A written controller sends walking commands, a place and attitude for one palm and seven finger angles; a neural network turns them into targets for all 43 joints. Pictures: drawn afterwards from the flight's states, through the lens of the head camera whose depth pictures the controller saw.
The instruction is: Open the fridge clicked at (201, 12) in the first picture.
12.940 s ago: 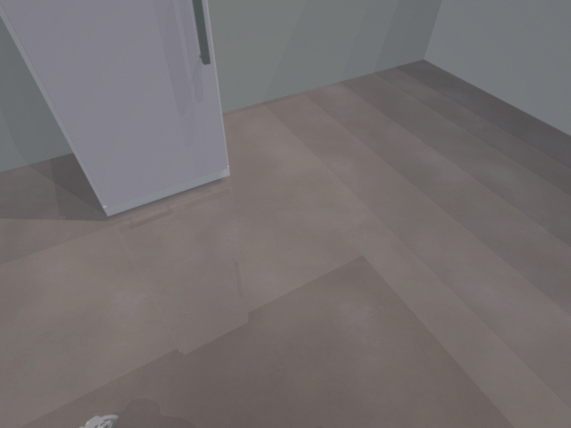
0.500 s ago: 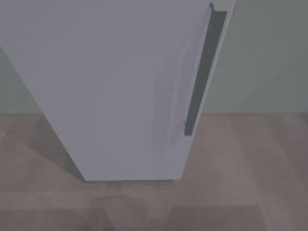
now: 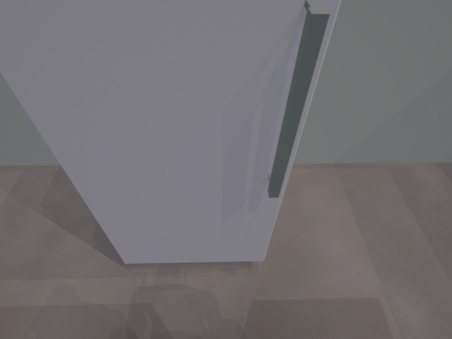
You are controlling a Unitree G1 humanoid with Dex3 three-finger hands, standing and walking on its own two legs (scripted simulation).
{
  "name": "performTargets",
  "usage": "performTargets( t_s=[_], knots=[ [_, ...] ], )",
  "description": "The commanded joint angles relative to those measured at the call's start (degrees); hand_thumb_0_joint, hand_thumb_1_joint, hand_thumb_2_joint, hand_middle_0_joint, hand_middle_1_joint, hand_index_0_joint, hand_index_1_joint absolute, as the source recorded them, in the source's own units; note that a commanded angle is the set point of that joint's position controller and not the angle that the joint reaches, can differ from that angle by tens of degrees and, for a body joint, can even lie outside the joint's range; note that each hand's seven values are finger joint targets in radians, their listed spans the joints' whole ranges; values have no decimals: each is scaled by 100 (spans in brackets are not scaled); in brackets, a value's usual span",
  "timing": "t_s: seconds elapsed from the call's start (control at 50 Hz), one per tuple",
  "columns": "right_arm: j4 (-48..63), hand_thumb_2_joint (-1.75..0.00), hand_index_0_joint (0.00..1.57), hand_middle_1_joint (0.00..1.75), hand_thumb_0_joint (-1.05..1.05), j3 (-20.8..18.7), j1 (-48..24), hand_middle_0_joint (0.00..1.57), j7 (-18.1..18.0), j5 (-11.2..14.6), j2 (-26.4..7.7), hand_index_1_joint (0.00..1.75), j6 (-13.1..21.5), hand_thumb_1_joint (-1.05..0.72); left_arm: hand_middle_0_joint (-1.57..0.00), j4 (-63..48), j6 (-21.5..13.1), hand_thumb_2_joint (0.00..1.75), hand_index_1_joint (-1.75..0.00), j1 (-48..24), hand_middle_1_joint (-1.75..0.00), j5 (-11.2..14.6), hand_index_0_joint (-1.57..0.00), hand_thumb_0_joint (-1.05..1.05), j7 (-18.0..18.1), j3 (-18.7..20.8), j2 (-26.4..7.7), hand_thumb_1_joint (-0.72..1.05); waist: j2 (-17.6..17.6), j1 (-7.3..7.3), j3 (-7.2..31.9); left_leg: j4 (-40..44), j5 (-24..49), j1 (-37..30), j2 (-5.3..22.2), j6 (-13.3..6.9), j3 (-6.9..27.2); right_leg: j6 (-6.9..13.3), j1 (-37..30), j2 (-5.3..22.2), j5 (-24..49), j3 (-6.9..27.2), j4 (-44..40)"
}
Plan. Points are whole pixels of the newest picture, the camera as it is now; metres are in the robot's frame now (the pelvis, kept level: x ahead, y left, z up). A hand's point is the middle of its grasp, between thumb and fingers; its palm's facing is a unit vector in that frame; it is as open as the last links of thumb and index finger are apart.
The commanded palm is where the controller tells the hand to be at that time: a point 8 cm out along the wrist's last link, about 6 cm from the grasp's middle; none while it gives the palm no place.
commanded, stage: look again from close up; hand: right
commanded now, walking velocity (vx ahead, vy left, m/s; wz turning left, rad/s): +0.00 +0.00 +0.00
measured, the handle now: (286, 122) +0.51 -0.09 +0.12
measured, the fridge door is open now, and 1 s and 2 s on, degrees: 0 0 0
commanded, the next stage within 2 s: raise the hand to about handle height in 0.42 s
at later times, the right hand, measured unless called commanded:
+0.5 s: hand out of the picture -0.01 -0.18 -0.18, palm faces +0.03 +0.98 -0.21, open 7.4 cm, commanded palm none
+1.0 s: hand out of the picture +0.12 -0.21 -0.04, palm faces +0.04 +1.00 +0.01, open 9.0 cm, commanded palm +0.12 -0.27 -0.02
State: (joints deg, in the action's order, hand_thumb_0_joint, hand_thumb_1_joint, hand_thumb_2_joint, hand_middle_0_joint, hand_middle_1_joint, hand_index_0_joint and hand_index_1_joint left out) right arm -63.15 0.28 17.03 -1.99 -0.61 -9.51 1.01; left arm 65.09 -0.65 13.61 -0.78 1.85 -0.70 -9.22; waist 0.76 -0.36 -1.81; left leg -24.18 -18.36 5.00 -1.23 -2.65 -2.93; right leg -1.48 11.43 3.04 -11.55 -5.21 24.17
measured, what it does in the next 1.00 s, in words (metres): lowers itself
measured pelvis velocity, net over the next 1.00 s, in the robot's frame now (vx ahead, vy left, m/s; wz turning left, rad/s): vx -0.05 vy -0.01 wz -0.04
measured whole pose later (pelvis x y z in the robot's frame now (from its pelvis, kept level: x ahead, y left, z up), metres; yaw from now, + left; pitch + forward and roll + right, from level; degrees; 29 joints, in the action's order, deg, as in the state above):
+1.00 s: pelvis -0.05 -0.01 -0.07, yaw -2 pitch +9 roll +1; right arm -5.9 -9.2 26.0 19.5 16.6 -12.0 27.1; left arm 28.5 -12.4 10.1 1.4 3.1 2.6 -15.9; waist 0.9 -0.9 6.5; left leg -60.1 -31.4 37.3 0.3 -2.2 -6.2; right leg 0.0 45.5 3.2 -22.8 -0.9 59.7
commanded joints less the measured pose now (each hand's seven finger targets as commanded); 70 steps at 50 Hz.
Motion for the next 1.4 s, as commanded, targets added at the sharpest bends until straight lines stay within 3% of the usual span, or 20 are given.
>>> performTargets(
  t_s=[0.0, 0.48, 0.5, 0.52, 0.54, 0.56, 0.58, 0.62, 0.66, 0.68, 0.72, 0.76, 0.8, 0.86, 0.92, 1.0, 1.06, 1.14, 1.24, 1.38],
  knots=[
    [138, -90, 20, 30, 0, -123, 398, 20, -15, -10, -689, 30, 85, -90, -20, -206, -90, 90, -30, 216, -30, 7, -20, 0, 11, 135, -619, 90, -10, -30, -97, 534, 1641, 534, 780, 46, 616, 263, -326, 418, 933, 425, -237],
    [103, -90, 20, 30, 0, -123, 397, 20, -17, -16, -723, 30, 92, -90, -20, -172, -91, 90, -30, 114, -30, 10, -20, 0, 14, 148, -670, 90, -52, -38, -160, 599, 1708, 527, 783, 69, 607, 261, -357, 426, 990, 459, -288],
    [-38, -90, 20, 30, 0, -80, 888, 20, -263, -94, -559, 30, 196, -90, -20, -617, -114, 90, -30, -358, -30, 60, -20, 0, -51, 147, -660, 90, -2, -179, -511, 656, 4170, 809, 1219, 490, 1177, 106, 280, 311, 560, 133, 1175],
    [8595, -89, 20, 32, 0, -566, -3477, 20, -55, 1223, -1909, 32, 1420, -88, -20, -2514, -915, 90, -30, -11, -30, 386, -20, 0, 235, 221, -1604, 90, -839, 632, 2247, -59, 3385, 316, 626, 171, 543, 403, -1344, -299, 1310, 274, 147],
    [8343, -88, 20, 33, 0, -1180, -2897, 20, -361, 894, -2425, 33, 1442, -85, -20, -2336, -1283, 90, -30, -625, -30, 431, -20, 0, 507, 88, -1086, 90, -1414, 269, 1786, -201, 2106, 755, 293, 109, 355, 351, -1450, -182, 1470, 102, 224],
    [6763, -87, 21, 34, 0, -230, 135, 21, -315, 893, -558, 34, 798, -83, -20, -2410, -1539, 90, -30, -211, -30, 271, -20, 0, 432, 247, -966, 90, -1532, 159, 1596, -480, 1570, 899, 181, 99, -79, 366, -1307, -40, 1864, 228, 95],
    [6234, -86, 21, 36, 0, -153, 401, 21, -242, 1112, -107, 36, 618, -81, -20, -2221, -1574, 90, -30, -211, -30, 426, -20, 0, 406, 227, -1021, 90, -865, 237, 1154, -483, 1603, 1217, 168, 184, -232, 320, -918, -104, 1742, 363, 352],
    [6190, -84, 21, 39, 0, -649, -134, 21, 84, 1181, -593, 39, 1167, -76, -20, -2610, -1603, 90, -30, -226, -30, 268, -20, 0, 363, 417, -1285, 90, 332, 481, 520, -539, 1138, 2114, 151, 288, -257, 310, 49, -204, 945, 489, 875],
    [4915, -82, 21, 42, 0, -549, 1174, 21, 710, 1285, 44, 42, 1842, -71, -20, -2939, -1595, 90, -30, -387, -30, 169, -20, 0, 217, 486, -1175, 90, 1215, 78, 319, -1073, 756, 2636, 115, 286, -278, 192, 1133, -293, 398, 494, 1333],
    [4597, -81, 22, 43, 0, -682, 1568, 22, 1095, 1391, 58, 43, 2264, -69, -20, -3076, -1584, 90, -30, -542, -30, 159, -20, 0, 126, 543, -1162, 90, 1530, -101, 270, -1376, 561, 2889, 124, 287, -196, 142, 1737, -300, 93, 489, 1616],
    [4551, -79, 22, 47, 0, -921, 1815, 22, 1942, 1572, -217, 47, 3070, -64, -20, -3430, -1579, 90, -30, -759, -30, 201, -20, 0, -44, 625, -1217, 90, 1557, -224, 641, -1787, 540, 2884, 267, 295, 173, 72, 2456, -350, -219, 450, 2121],
    [4668, -77, 22, 50, 0, -1296, 1649, 22, 2726, 1660, -800, 50, 3401, -60, -20, -3844, -1538, 90, -30, -786, -30, 260, -20, 0, -180, 666, -1320, 90, 692, -269, 1100, -2126, 971, 2628, 434, 217, 498, 83, 2631, -425, -55, 353, 2532],
    [5410, -75, 22, 53, 0, -1632, 1185, 22, 2889, 1891, -1102, 53, 3154, -55, -20, -4230, -1460, 90, -30, -848, -30, 320, -20, 0, -128, 653, -1295, 90, 200, -319, 1618, -2149, 555, 2660, 391, 231, 539, 184, 2523, -446, -151, 222, 2630],
    [6666, -72, 23, 57, 0, -1686, 261, 23, 2591, 2152, -1136, 57, 2948, -48, -20, -4497, -1346, 90, -30, -700, -30, 310, -20, 0, 11, 584, -1218, 90, -57, -130, 1569, -1986, -606, 3138, 281, 284, 678, 252, 2506, -355, -641, 329, 2747],
    [7999, -69, 24, 62, 0, -1363, -615, 24, 2109, 1886, -1168, 62, 3313, -41, -20, -4409, -1382, 90, -30, -466, -30, 230, -20, 0, 123, 488, -1142, 90, -847, 157, 1657, -2176, -723, 3650, 117, 169, 448, 337, 2090, -180, -711, 553, 2776],
    [7733, -65, 24, 68, 0, -915, -777, 24, 2068, 1675, -1096, 68, 3266, -32, -20, -4149, -1491, 90, -30, -296, -30, 238, -20, 0, 229, 368, -1225, 90, -713, 453, 1354, -2241, -867, 4026, 11, 158, 267, 357, 2210, -113, -1076, 800, 2777],
    [7288, -62, 25, 72, 0, -1056, -554, 25, 2345, 1727, -1315, 72, 2697, -25, -20, -4158, -1501, 90, -30, -304, -30, 328, -20, 0, 283, 309, -1281, 90, -671, 329, 1434, -1972, -1012, 3686, 24, 172, 330, 352, 2224, -142, -1157, 784, 2582],
    [6974, -58, 25, 78, 0, -1754, 15, 25, 2389, 1940, -1625, 78, 1912, -15, -20, -4245, -1469, 90, -30, -452, -30, 355, -20, 0, 296, 288, -1214, 90, -400, -46, 1782, -1820, -687, 2990, 17, 163, 179, 332, 2000, -162, -766, 787, 2235],
    [7183, -53, 26, 86, 0, -2022, -148, 26, 2238, 2150, -1663, 86, 1916, -4, -20, -4222, -1498, 90, -30, -452, -30, 324, -20, 0, 287, 238, -1183, 90, -275, -82, 1573, -1719, -485, 2874, -20, 180, 29, 299, 1822, -162, -559, 765, 2017],
    [7104, -46, 27, 96, 0, -1889, -653, 27, 2409, 2069, -1768, 96, 2020, 13, -20, -4137, -1676, 90, -30, -217, -30, 369, -20, 0, 282, 242, -1333, 90, -416, 100, 1482, -1571, -589, 2947, -16, 200, -10, 307, 1495, -155, -826, 789, 1754]
  ],
)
